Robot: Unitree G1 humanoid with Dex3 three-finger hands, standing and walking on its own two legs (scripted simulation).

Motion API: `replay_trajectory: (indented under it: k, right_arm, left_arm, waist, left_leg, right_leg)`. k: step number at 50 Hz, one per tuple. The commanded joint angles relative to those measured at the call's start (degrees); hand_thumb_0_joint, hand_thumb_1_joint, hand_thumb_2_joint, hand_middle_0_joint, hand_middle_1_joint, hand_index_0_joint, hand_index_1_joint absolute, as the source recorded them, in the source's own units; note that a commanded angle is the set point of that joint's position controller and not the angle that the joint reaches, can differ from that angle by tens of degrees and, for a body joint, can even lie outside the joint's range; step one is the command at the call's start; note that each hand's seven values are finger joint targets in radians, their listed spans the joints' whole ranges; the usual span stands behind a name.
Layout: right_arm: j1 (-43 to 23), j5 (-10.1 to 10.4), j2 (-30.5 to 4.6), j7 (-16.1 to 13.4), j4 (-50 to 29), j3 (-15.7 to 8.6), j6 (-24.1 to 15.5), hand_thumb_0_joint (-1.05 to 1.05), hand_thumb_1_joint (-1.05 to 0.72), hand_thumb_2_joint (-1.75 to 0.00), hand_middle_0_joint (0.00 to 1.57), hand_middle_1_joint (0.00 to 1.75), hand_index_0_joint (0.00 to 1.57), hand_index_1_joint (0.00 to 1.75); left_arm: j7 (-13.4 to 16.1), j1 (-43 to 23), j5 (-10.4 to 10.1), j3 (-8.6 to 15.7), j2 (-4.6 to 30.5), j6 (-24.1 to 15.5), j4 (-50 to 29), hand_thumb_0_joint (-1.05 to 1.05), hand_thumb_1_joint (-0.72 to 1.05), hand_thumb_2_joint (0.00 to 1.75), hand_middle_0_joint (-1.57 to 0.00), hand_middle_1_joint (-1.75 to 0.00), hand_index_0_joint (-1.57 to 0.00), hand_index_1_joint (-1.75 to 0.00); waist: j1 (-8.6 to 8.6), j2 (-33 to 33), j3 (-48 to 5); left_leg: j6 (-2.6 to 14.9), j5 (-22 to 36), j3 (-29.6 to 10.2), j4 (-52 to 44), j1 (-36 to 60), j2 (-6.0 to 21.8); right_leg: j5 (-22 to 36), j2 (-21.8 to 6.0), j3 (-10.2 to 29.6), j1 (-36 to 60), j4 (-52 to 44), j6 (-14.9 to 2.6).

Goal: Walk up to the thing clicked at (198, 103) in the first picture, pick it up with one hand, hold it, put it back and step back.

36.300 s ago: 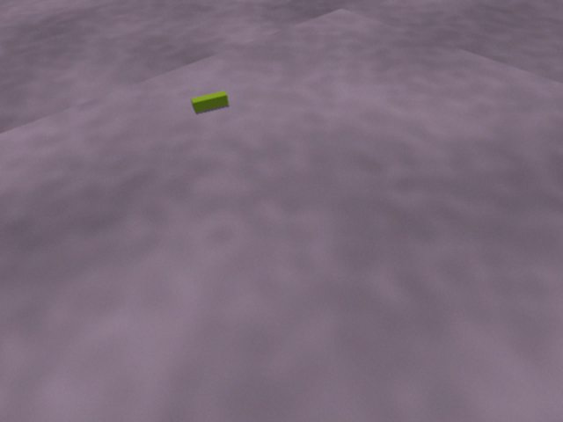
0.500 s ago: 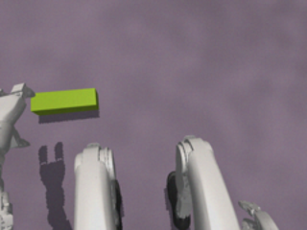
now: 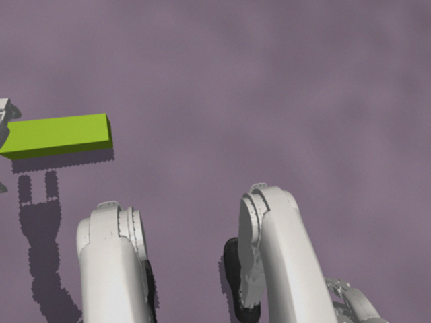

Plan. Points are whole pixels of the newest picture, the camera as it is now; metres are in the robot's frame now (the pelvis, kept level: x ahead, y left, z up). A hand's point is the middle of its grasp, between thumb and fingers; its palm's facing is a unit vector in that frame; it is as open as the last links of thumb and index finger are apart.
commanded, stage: rise first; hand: left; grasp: from above
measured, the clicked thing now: (59, 136) +0.50 +0.32 -0.31
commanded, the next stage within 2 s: none
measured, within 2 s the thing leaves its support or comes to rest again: neither
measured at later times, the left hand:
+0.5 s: hand (5, 151) +0.43 +0.37 -0.18, palm faces -0.46 -0.10 -0.88, open 14.1 cm
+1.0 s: hand (12, 145) +0.44 +0.36 -0.19, palm faces -0.45 -0.09 -0.89, open 14.1 cm
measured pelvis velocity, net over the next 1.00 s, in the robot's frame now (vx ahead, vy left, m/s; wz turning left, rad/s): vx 0.01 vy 0.00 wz -0.03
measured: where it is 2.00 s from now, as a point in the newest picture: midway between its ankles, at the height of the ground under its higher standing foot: (195, 304)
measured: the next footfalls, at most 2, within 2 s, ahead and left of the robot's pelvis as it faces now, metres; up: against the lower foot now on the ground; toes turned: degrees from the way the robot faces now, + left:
none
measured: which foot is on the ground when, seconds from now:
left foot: down 0.00-1.00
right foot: down 0.00-1.00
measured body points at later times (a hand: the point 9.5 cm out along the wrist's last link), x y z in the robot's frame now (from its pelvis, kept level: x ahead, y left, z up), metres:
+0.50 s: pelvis +0.01 +0.00 -0.01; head +0.25 +0.09 +0.36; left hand +0.45 +0.37 -0.13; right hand +0.08 -0.28 -0.12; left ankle +0.08 +0.13 -0.30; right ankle +0.10 -0.12 -0.30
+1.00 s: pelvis +0.01 +0.00 -0.02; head +0.25 +0.09 +0.35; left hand +0.46 +0.36 -0.14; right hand +0.08 -0.27 -0.12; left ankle +0.08 +0.13 -0.30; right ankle +0.10 -0.12 -0.30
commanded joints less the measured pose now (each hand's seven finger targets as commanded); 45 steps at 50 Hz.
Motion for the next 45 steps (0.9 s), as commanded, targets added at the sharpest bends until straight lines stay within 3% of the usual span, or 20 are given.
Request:
replay_trajectory:
  k: [1, 3, 7, 9, 19, 23, 25, 29, 30, 31, 38, 41, 45]
  right_arm:
    - [11.03, -0.44, -14.20, -0.87, -0.84, -3.89, -0.14, 0.00, -0.91, -0.90, 0.20, 0.30, 0.20, 0.30]
    - [11.34, -0.54, -14.41, -0.83, -0.67, -3.78, -0.17, 0.00, -0.91, -0.90, 0.20, 0.30, 0.20, 0.30]
    - [11.16, -0.47, -14.36, -0.77, -0.66, -3.58, -0.30, 0.00, -0.91, -0.90, 0.20, 0.30, 0.20, 0.30]
    - [11.70, -0.89, -14.45, -0.53, -0.86, -3.33, -0.21, 0.00, -0.91, -0.90, 0.20, 0.30, 0.20, 0.30]
    - [11.60, -0.83, -14.85, 0.01, -0.94, -2.58, -0.09, 0.00, -0.91, -0.90, 0.20, 0.30, 0.20, 0.30]
    - [11.49, -0.98, -15.13, 0.03, -1.11, -2.22, 0.05, 0.00, -0.90, -0.90, 0.20, 0.30, 0.20, 0.30]
    - [11.29, -0.99, -15.20, 0.08, -1.27, -1.98, -0.06, 0.00, -0.91, -0.90, 0.20, 0.30, 0.20, 0.30]
    - [11.31, -1.01, -15.11, 0.14, -1.15, -1.76, -0.08, 0.00, -0.91, -0.90, 0.20, 0.30, 0.20, 0.30]
    - [11.63, -1.06, -15.05, 0.16, -1.02, -1.73, -0.16, 0.00, -0.91, -0.90, 0.20, 0.30, 0.20, 0.30]
    - [11.14, -1.06, -15.13, 0.09, -1.03, -1.61, -0.11, 0.00, -0.91, -0.90, 0.20, 0.30, 0.20, 0.30]
    - [12.31, -1.35, -15.04, 0.24, -0.25, -1.25, -0.42, 0.00, -0.91, -0.90, 0.20, 0.30, 0.20, 0.30]
    - [11.53, -1.24, -15.09, 0.24, -0.52, -1.27, -0.53, 0.00, -0.91, -0.90, 0.20, 0.30, 0.20, 0.30]
    - [11.84, -1.32, -15.39, 0.30, -0.65, -1.09, -0.65, 0.00, -0.91, -0.90, 0.20, 0.30, 0.20, 0.30]
  left_arm:
    - [3.26, -15.39, -1.32, 3.19, 18.56, 0.61, -7.29, 0.00, -0.55, 0.99, -0.05, -1.04, -0.06, -1.03]
    - [3.33, -16.08, -1.09, 2.72, 18.60, 1.01, -6.62, 0.00, -0.54, 0.99, -0.05, -1.04, -0.06, -1.03]
    - [3.38, -16.21, -1.54, 3.18, 19.36, 1.69, -7.50, 0.00, -0.54, 0.99, -0.05, -1.05, -0.07, -1.03]
    - [3.17, -16.31, -1.23, 2.67, 19.04, 1.78, -7.49, 0.00, -0.54, 0.98, -0.05, -1.05, -0.07, -1.03]
    - [2.85, -15.19, -2.12, 3.23, 19.82, 2.01, -6.61, 0.00, -0.54, 0.99, -0.05, -1.05, -0.07, -1.04]
    - [2.71, -16.69, -2.27, 2.72, 19.52, 1.39, -7.05, 0.00, -0.54, 0.99, -0.05, -1.05, -0.07, -1.04]
    - [3.05, -15.51, -2.10, 3.76, 20.79, 1.30, -6.38, 0.00, -0.54, 0.98, -0.05, -1.06, -0.07, -1.04]
    - [3.45, -16.10, -1.81, 3.14, 20.40, 1.12, -5.58, 0.00, -0.61, 1.07, -0.06, -1.01, -0.04, -1.04]
    - [3.62, -16.52, -1.74, 3.13, 20.31, 1.12, -5.82, 0.00, -0.57, 1.02, -0.06, -1.05, -0.05, -1.05]
    - [3.87, -17.17, -1.69, 3.38, 20.90, 1.12, -6.62, 0.00, -0.56, 1.01, -0.06, -1.05, -0.06, -1.05]
    - [4.64, -17.82, -1.11, 2.43, 20.29, 1.78, -4.31, 0.00, -0.56, 1.01, -0.06, -1.06, -0.06, -1.05]
    - [4.70, -17.98, -1.03, 2.32, 20.47, 2.03, -3.58, 0.00, -0.55, 0.99, -0.06, -1.07, -0.07, -1.06]
    - [4.69, -19.09, -1.17, 2.14, 20.14, 2.44, -3.58, 0.00, -0.55, 1.00, -0.06, -1.06, -0.06, -1.06]
  waist:
    - [1.21, 16.66, -39.06]
    - [0.23, 16.40, -38.83]
    - [0.86, 17.55, -39.00]
    - [0.06, 18.59, -39.55]
    - [-0.21, 18.42, -38.15]
    - [-1.00, 18.29, -37.24]
    - [-0.08, 19.04, -37.37]
    - [-0.89, 18.15, -36.13]
    - [-1.09, 17.86, -36.24]
    - [-0.53, 18.67, -37.26]
    - [-1.87, 18.12, -37.53]
    - [-1.43, 19.86, -36.92]
    - [-2.30, 19.24, -36.40]
  left_leg:
    - [1.24, 9.62, 4.03, -13.70, 33.09, -1.55]
    - [1.36, 10.44, 3.93, -13.01, 32.67, -1.46]
    - [1.22, 10.24, 3.97, -12.66, 32.22, -1.45]
    - [1.14, 11.51, 3.83, -12.33, 32.49, -1.38]
    - [1.17, 13.28, 3.12, -11.08, 32.28, -1.15]
    - [1.24, 11.47, 3.07, -10.75, 30.96, -1.10]
    - [1.14, 11.26, 3.06, -10.98, 31.38, -1.24]
    - [1.16, 9.39, 3.41, -10.56, 29.12, -1.42]
    - [1.18, 9.28, 3.28, -10.54, 29.23, -1.43]
    - [1.19, 9.69, 3.55, -10.43, 29.71, -1.42]
    - [1.32, 12.64, 3.35, -9.02, 29.74, -1.34]
    - [1.09, 11.09, 3.25, -9.84, 30.00, -1.30]
    - [1.13, 10.50, 3.05, -9.90, 29.56, -1.43]
  right_leg:
    - [10.21, 2.08, -3.48, 13.80, -13.50, -2.92]
    - [11.27, 2.15, -3.59, 13.87, -13.20, -2.81]
    - [11.33, 2.16, -3.47, 13.77, -12.74, -2.91]
    - [12.53, 2.26, -3.82, 14.47, -12.12, -2.87]
    - [13.94, 2.30, -4.07, 13.65, -10.88, -2.80]
    - [12.78, 2.31, -4.25, 13.07, -10.99, -2.74]
    - [12.47, 2.26, -4.27, 12.97, -10.71, -2.84]
    - [11.27, 2.48, -4.29, 13.09, -11.20, -2.89]
    - [11.19, 2.44, -4.35, 13.15, -11.09, -2.91]
    - [11.47, 2.52, -4.21, 13.28, -11.28, -2.86]
    - [14.21, 2.54, -4.23, 14.08, -10.67, -2.59]
    - [12.70, 2.57, -4.49, 12.51, -10.48, -2.89]
    - [12.51, 2.48, -4.67, 12.81, -10.67, -2.71]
